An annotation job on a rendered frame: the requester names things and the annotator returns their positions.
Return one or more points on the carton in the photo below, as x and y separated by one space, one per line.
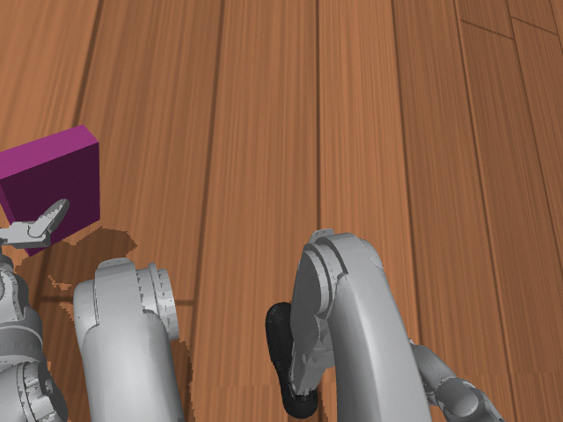
35 175

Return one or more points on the left robot arm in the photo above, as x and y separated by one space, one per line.
28 392

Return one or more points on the right robot foot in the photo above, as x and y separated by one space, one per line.
280 343

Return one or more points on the right robot hand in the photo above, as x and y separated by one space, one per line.
433 370

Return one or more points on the left robot hand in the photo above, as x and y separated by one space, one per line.
22 235

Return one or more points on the right robot arm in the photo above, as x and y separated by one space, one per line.
460 401

